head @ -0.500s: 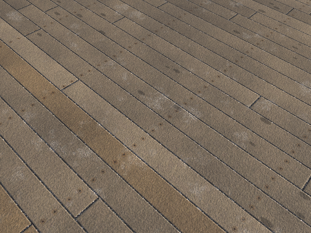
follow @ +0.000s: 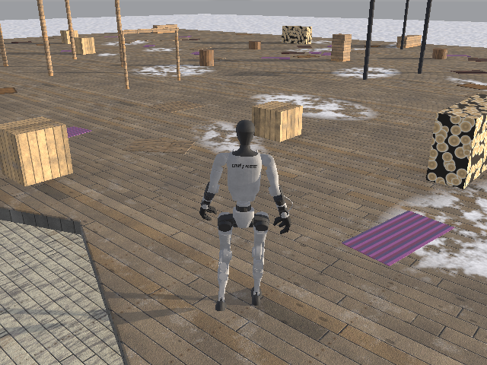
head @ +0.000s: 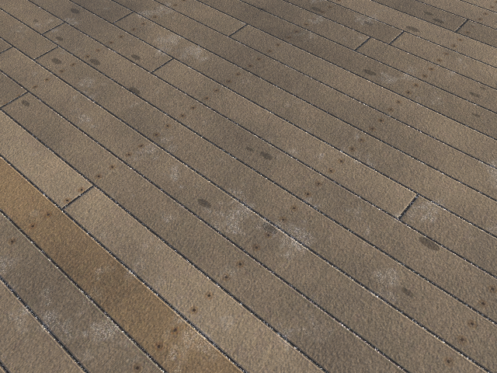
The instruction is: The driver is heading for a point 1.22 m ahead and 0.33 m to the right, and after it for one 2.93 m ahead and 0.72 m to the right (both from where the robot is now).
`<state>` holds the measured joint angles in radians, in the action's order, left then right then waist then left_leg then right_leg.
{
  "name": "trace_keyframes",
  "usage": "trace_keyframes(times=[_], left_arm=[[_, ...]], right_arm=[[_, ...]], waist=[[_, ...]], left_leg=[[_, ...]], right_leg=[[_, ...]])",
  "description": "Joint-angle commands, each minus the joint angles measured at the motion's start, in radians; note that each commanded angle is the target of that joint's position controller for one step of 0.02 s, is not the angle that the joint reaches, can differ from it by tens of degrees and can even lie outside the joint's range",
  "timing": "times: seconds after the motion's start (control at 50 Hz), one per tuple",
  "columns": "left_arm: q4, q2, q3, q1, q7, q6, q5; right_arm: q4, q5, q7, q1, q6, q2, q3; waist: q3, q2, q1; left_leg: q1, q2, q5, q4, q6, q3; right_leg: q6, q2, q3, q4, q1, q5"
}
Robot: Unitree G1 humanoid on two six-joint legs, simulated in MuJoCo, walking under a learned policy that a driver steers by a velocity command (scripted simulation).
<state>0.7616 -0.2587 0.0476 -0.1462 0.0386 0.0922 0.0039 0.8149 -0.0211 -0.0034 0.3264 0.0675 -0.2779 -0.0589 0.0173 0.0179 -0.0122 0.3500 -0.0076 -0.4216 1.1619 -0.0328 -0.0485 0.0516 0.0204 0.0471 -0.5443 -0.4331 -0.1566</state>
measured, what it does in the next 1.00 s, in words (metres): walks ahead, turning right: left foot, then right foot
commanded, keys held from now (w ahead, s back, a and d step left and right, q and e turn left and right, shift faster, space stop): w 0.42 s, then w+e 0.58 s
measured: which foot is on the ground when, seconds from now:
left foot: up 0.00-0.42, down 0.44-1.00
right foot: down 0.00-0.46, up 0.48-0.98, down 1.00-1.00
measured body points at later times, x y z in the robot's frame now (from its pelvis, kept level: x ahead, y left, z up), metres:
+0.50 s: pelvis +0.26 +0.06 +0.00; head +0.30 +0.07 +0.45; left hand +0.28 +0.34 -0.14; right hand +0.46 -0.19 -0.08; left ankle +0.35 +0.16 -0.73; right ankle +0.10 -0.09 -0.67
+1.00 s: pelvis +0.52 +0.02 -0.01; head +0.55 +0.01 +0.44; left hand +0.78 +0.20 -0.10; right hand +0.46 -0.25 -0.15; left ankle +0.36 +0.16 -0.72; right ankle +0.62 -0.09 -0.73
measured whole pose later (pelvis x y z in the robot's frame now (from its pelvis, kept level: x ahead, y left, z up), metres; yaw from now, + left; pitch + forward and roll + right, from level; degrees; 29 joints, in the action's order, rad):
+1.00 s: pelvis +0.52 +0.02 -0.01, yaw -15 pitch +2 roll +1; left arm 0.71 -0.24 0.06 -0.06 0.06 0.03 0.02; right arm 0.92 -0.01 -0.03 0.33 0.04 -0.26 -0.07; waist 0.04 -0.02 -0.05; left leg -0.10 -0.04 -0.47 0.41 0.02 0.29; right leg 0.12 -0.01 0.08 -0.60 -0.52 -0.13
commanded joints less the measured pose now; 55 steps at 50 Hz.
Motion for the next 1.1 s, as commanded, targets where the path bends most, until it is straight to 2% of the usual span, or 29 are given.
trace_keyframes(times=[0.02,0.06,0.1,0.14,0.22,0.32,0.38,0.4,0.42,0.44,0.46,0.48,0.5,0.52,0.54,0.56,0.6,0.66,0.78,0.88,0.9,0.94,0.98,1.0,1.02,1.04,1.06,1.08,1.1], left_arm=[[-0.029,-0.106,0.026,-0.080,-0.007,0.008,-0.018],[-0.018,-0.101,0.026,-0.075,-0.007,0.018,-0.011],[-0.002,-0.126,0.033,-0.089,-0.015,0.022,-0.006],[0.014,-0.142,0.038,-0.114,-0.024,0.017,-0.004],[0.041,-0.157,0.041,-0.161,-0.034,0.007,0.008],[0.086,-0.174,0.047,-0.229,-0.036,-0.013,0.017],[0.098,-0.194,0.057,-0.216,-0.042,-0.027,0.022],[0.098,-0.201,0.059,-0.196,-0.044,-0.031,0.024],[0.097,-0.189,0.054,-0.182,-0.046,-0.036,0.025],[0.086,-0.143,0.036,-0.187,-0.046,-0.036,0.014],[0.062,-0.044,0.003,-0.283,-0.040,-0.019,0.002],[0.078,-0.066,0.006,-0.277,-0.037,0.001,0.013],[0.058,-0.152,0.032,-0.196,-0.033,0.009,0.042],[0.040,-0.154,0.033,-0.133,-0.035,0.008,0.045],[0.037,-0.145,0.036,-0.105,-0.039,0.001,0.032],[0.043,-0.136,0.044,-0.123,-0.043,-0.014,0.027],[0.062,-0.098,0.042,-0.166,-0.043,-0.041,0.030],[0.046,-0.080,0.045,-0.126,-0.047,-0.056,0.027],[-0.007,-0.048,0.034,0.028,-0.020,-0.048,0.016],[-0.087,-0.029,0.020,0.164,0.013,-0.049,0.017],[-0.101,-0.032,0.021,0.172,0.020,-0.049,0.018],[-0.116,-0.057,0.033,0.140,0.028,-0.053,0.019],[-0.093,-0.117,0.066,-0.018,0.026,-0.058,0.024],[-0.053,-0.175,0.098,-0.183,0.011,-0.059,0.023],[-0.025,-0.267,0.122,-0.292,-0.013,-0.069,0.021],[-0.057,-0.316,0.121,-0.241,-0.010,-0.052,0.020],[-0.059,-0.223,0.095,-0.265,-0.006,-0.044,0.013],[-0.058,-0.181,0.083,-0.224,-0.007,-0.034,0.011],[-0.069,-0.155,0.074,-0.152,-0.006,-0.027,0.016]], right_arm=[[-0.103,0.008,-0.006,-0.055,0.020,-0.100,-0.027],[-0.089,0.007,-0.007,-0.019,0.002,-0.071,-0.024],[-0.101,0.014,-0.010,-0.062,-0.007,-0.059,-0.021],[-0.115,0.019,-0.010,-0.127,-0.006,-0.051,-0.018],[-0.132,0.015,0.003,-0.246,0.005,-0.028,-0.008],[-0.171,0.003,0.028,-0.370,0.015,-0.033,-0.003],[-0.176,0.003,0.041,-0.352,0.024,-0.061,-0.010],[-0.162,0.006,0.041,-0.296,0.026,-0.078,-0.019],[-0.123,0.012,0.036,-0.177,0.027,-0.108,-0.037],[-0.079,0.022,0.026,-0.002,0.028,-0.167,-0.061],[-0.066,0.036,0.018,0.105,0.024,-0.270,-0.085],[-0.060,0.026,0.020,0.138,0.020,-0.204,-0.067],[-0.063,0.023,0.018,0.080,0.021,-0.152,-0.048],[-0.073,0.021,0.016,0.006,0.021,-0.122,-0.037],[-0.073,0.024,0.019,-0.061,0.025,-0.087,-0.027],[-0.073,0.030,0.020,-0.101,0.035,-0.063,-0.020],[-0.057,0.036,0.020,-0.125,0.049,-0.054,-0.022],[-0.025,0.043,0.009,-0.103,0.057,-0.080,-0.031],[0.015,0.036,-0.015,-0.064,0.044,-0.109,-0.035],[0.057,0.019,-0.020,0.015,0.009,-0.135,-0.046],[0.059,0.015,-0.021,0.013,0.001,-0.142,-0.048],[0.051,0.008,-0.028,-0.011,-0.013,-0.171,-0.055],[0.043,0.004,-0.035,-0.038,-0.027,-0.202,-0.063],[0.035,-0.002,-0.037,-0.064,-0.027,-0.201,-0.060],[0.012,0.031,-0.032,-0.040,-0.012,-0.125,-0.036],[-0.044,0.031,-0.013,0.017,0.027,-0.025,0.000],[-0.060,-0.006,0.004,-0.111,0.068,-0.115,-0.019],[-0.085,-0.029,0.011,-0.173,0.085,-0.128,-0.021],[-0.075,-0.012,0.004,-0.171,0.089,-0.115,-0.020]], waist=[[-0.089,-0.090,0.027],[-0.080,-0.104,0.000],[-0.047,-0.087,-0.001],[-0.027,-0.068,0.015],[0.001,-0.075,0.058],[0.043,-0.083,0.101],[0.033,-0.104,0.070],[0.003,-0.110,0.032],[-0.069,-0.097,-0.028],[-0.199,-0.047,-0.095],[-0.341,0.180,-0.085],[-0.409,0.243,-0.107],[-0.263,0.155,-0.107],[-0.168,0.105,-0.077],[-0.094,0.068,-0.046],[-0.062,0.096,-0.011],[-0.043,0.101,0.019],[-0.008,0.055,0.021],[0.042,0.030,-0.026],[0.092,0.014,-0.072],[0.090,0.019,-0.066],[0.042,0.056,-0.026],[-0.057,0.088,0.073],[-0.137,0.057,0.164],[-0.220,-0.121,0.167],[-0.345,-0.285,0.067],[-0.339,-0.138,0.142],[-0.211,-0.102,0.126],[-0.127,-0.002,0.069]], left_leg=[[0.322,-0.117,0.128,0.035,-0.009,-0.043],[0.279,-0.125,0.153,-0.018,0.002,-0.032],[0.318,-0.134,0.214,-0.095,0.021,-0.024],[0.356,-0.139,0.316,-0.206,0.036,-0.020],[0.318,-0.109,0.491,-0.442,0.041,0.011],[0.304,-0.077,0.470,-0.593,0.025,0.029],[0.243,-0.057,0.362,-0.646,-0.016,0.038],[0.153,-0.033,0.343,-0.670,-0.033,0.062],[-0.017,0.000,0.348,-0.697,-0.057,0.094],[-0.311,-0.078,0.372,-0.663,-0.104,0.012],[-0.716,-0.342,0.264,-0.691,-0.242,-0.400],[-0.744,-0.408,0.130,-0.831,-0.279,-0.653],[-0.630,-0.377,0.061,-0.853,-0.227,-0.524],[-0.486,-0.344,0.082,-0.878,-0.191,-0.389],[-0.357,-0.302,0.132,-0.921,-0.171,-0.295],[-0.272,-0.269,0.190,-0.958,-0.151,-0.215],[-0.192,-0.241,0.289,-1.008,-0.145,-0.111],[-0.197,-0.237,0.432,-1.030,-0.146,0.005],[-0.268,-0.223,0.501,-1.052,-0.114,0.164],[-0.459,-0.282,0.628,-0.985,-0.112,0.217],[-0.481,-0.288,0.705,-0.954,-0.106,0.231],[-0.497,-0.287,1.027,-0.845,-0.088,0.262],[-0.472,-0.272,1.266,-0.601,-0.066,0.279],[-0.353,-0.229,1.164,-0.376,-0.031,0.296],[-0.052,-0.153,0.554,-0.048,0.012,0.287],[0.336,0.071,-0.169,0.261,0.057,0.099],[0.446,0.015,-0.126,0.292,0.031,-0.059],[0.480,-0.028,-0.037,0.232,0.006,-0.048],[0.427,-0.075,0.033,0.131,0.006,-0.044]], right_leg=[[0.180,-0.273,-0.397,0.308,0.329,0.016],[0.192,-0.251,-0.330,0.356,0.269,0.068],[0.201,-0.250,-0.277,0.393,0.248,0.119],[0.195,-0.243,-0.233,0.411,0.265,0.158],[0.155,-0.207,-0.141,0.416,0.291,0.169],[0.148,-0.254,-0.143,0.370,0.394,0.140],[0.125,-0.288,-0.158,0.300,0.457,0.231],[0.110,-0.277,-0.143,0.237,0.460,0.355],[0.087,-0.233,-0.104,0.098,0.439,0.500],[0.053,-0.177,-0.071,-0.142,0.292,0.421],[-0.025,-0.020,-0.010,-0.542,-0.126,0.005],[-0.027,0.021,-0.156,-0.709,-0.275,-0.422],[-0.013,-0.033,-0.192,-0.778,-0.359,-0.367],[-0.005,-0.087,-0.160,-0.747,-0.354,-0.272],[-0.009,-0.120,-0.151,-0.690,-0.318,-0.195],[-0.012,-0.148,-0.160,-0.644,-0.260,-0.138],[-0.024,-0.154,-0.160,-0.625,-0.195,-0.076],[-0.041,-0.148,-0.184,-0.553,-0.262,0.036],[-0.039,-0.127,-0.108,-0.246,-0.271,0.259],[-0.003,-0.114,-0.036,-0.118,-0.345,0.165],[0.009,-0.102,-0.013,-0.103,-0.329,0.121],[0.044,-0.045,0.051,-0.095,-0.211,0.024],[0.093,0.029,0.090,-0.083,0.015,-0.051],[0.135,0.055,0.063,0.014,0.272,0.026],[0.202,-0.134,-0.233,0.013,0.577,0.081],[0.419,-0.356,-0.837,0.177,0.846,-0.091],[0.368,-0.344,-0.811,0.253,0.841,-0.107],[0.323,-0.310,-0.656,0.255,0.723,-0.047],[0.284,-0.263,-0.540,0.260,0.563,0.053]])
